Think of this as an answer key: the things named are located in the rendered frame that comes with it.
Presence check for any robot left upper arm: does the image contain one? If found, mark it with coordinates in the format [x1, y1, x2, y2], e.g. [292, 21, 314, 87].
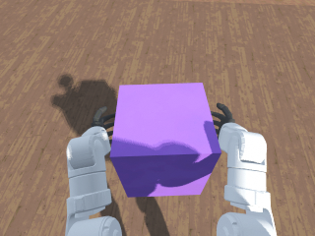
[67, 215, 122, 236]

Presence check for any robot left hand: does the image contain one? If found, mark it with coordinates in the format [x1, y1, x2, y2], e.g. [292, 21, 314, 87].
[91, 106, 116, 145]

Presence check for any robot right upper arm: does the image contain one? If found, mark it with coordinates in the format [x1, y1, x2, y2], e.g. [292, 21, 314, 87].
[217, 212, 277, 236]

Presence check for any right robot forearm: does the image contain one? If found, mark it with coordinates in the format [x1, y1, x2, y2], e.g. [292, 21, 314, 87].
[219, 122, 277, 236]

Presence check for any carton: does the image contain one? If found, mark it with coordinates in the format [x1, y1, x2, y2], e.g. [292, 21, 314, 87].
[109, 83, 221, 198]

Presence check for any robot right hand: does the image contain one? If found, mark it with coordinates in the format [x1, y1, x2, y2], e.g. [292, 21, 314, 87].
[210, 103, 235, 139]

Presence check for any left robot forearm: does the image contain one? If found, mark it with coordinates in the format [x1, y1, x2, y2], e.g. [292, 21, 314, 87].
[65, 126, 112, 236]

